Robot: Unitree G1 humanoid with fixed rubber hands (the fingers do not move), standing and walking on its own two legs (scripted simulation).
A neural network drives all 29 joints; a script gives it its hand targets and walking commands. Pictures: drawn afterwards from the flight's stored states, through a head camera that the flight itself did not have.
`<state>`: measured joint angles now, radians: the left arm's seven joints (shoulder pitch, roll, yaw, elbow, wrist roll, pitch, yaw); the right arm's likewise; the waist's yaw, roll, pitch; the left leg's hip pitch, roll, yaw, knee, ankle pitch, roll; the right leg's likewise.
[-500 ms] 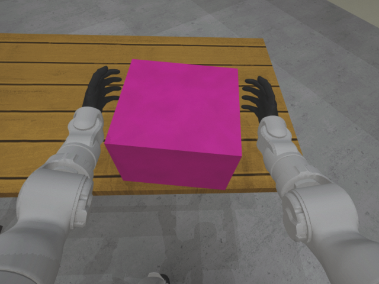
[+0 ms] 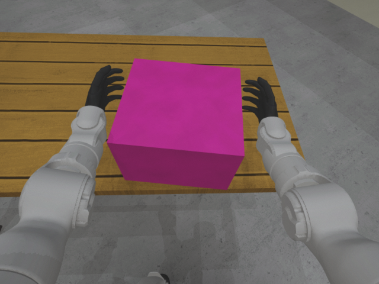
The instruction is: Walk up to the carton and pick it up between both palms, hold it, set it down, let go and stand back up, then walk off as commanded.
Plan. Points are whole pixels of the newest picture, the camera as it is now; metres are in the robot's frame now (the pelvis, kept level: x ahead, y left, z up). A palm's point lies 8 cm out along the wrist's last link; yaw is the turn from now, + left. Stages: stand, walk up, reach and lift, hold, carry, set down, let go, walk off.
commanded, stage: reach and lift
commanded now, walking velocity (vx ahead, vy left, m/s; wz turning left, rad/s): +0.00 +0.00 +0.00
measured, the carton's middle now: (181, 125) +0.47 +0.04 -0.01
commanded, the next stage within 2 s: none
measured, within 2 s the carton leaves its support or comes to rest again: leaves its support in 1.38 s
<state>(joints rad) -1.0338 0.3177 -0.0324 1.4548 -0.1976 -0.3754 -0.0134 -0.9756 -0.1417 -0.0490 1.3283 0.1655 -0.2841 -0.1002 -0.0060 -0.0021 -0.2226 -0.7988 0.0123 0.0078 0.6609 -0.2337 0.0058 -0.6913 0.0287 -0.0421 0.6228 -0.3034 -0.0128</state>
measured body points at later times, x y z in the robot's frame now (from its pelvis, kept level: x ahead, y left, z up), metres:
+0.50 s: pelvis +0.00 +0.01 +0.01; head +0.09 +0.03 +0.45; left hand +0.47 +0.22 +0.08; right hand +0.46 -0.14 +0.07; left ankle +0.03 +0.10 -0.71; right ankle -0.02 -0.11 -0.72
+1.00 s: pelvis +0.01 +0.01 +0.02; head +0.08 +0.03 +0.47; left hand +0.46 +0.19 +0.08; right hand +0.44 -0.16 +0.07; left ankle +0.03 +0.10 -0.71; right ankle -0.02 -0.11 -0.72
